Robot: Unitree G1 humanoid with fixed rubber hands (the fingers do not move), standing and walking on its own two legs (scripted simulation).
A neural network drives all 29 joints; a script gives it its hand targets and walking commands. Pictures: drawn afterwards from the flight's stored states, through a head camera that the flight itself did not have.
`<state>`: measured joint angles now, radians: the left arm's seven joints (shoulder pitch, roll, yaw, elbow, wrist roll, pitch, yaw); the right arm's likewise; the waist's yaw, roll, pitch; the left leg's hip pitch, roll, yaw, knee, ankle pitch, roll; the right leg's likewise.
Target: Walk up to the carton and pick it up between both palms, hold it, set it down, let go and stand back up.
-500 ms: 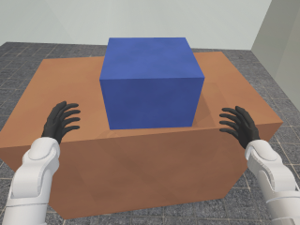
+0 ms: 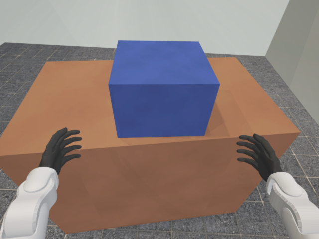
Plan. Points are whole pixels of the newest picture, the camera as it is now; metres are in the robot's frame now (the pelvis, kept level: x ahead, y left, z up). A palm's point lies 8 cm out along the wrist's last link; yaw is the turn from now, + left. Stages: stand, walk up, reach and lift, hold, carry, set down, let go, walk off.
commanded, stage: set down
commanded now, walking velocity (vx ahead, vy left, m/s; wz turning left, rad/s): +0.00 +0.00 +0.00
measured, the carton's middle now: (160, 87) +0.58 -0.02 +0.09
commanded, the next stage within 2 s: let go in 1.30 s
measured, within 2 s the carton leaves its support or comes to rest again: neither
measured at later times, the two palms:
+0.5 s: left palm (63, 182) +0.27 +0.24 +0.03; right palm (260, 174) +0.25 -0.25 +0.05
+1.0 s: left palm (63, 199) +0.24 +0.24 -0.01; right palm (261, 186) +0.23 -0.26 +0.02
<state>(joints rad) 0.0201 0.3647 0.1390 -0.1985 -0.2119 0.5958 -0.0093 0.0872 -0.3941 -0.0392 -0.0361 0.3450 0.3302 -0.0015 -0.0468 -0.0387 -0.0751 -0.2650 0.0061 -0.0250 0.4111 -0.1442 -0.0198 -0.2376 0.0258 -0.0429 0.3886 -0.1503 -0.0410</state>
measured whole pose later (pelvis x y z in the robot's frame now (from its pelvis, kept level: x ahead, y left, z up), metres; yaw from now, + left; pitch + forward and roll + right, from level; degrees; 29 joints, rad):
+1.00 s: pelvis +0.03 +0.00 +0.00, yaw +0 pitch +2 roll -1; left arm 0.25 0.32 0.07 0.09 -0.21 0.29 -0.01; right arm 0.24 -0.36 -0.04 0.10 0.30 0.17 0.06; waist -0.05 -0.03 0.00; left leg -0.25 0.01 -0.02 0.40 -0.19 -0.02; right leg -0.21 0.03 -0.04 0.35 -0.18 -0.03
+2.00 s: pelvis +0.07 -0.01 +0.00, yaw +0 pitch +4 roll +0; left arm 0.23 0.32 0.04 0.64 -0.05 -0.02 -0.02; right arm 0.23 -0.32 -0.04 0.61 0.04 -0.04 0.02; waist -0.05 -0.02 -0.09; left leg -0.25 0.01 -0.02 0.43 -0.25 -0.02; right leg -0.22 0.03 -0.04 0.40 -0.25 -0.04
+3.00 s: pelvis +0.04 -0.01 +0.00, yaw +0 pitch +2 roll +0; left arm 0.23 0.33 0.06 0.89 -0.04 -0.04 -0.02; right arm 0.23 -0.33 -0.04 0.78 0.04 -0.04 0.00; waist -0.05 0.00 -0.10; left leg -0.25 0.01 -0.02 0.43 -0.21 -0.02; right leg -0.22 0.03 -0.04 0.40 -0.22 -0.04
